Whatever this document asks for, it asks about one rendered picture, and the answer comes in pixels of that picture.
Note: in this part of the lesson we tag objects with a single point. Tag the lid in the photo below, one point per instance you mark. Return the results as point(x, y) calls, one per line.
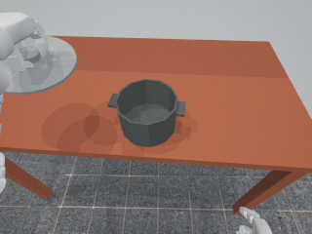
point(48, 72)

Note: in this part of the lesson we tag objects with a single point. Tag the knob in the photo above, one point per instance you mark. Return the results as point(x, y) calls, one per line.
point(31, 54)

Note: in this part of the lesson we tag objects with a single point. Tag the robot right hand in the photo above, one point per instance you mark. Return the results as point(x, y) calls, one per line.
point(259, 225)

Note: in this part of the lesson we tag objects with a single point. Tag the left robot forearm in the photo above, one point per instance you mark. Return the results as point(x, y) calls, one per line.
point(6, 48)

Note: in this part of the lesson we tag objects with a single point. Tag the robot left hand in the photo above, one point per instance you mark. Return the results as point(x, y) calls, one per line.
point(20, 26)

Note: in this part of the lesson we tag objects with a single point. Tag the pot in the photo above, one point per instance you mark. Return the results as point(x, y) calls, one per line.
point(147, 111)

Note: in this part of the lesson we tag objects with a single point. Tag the table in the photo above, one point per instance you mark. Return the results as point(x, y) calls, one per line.
point(241, 111)

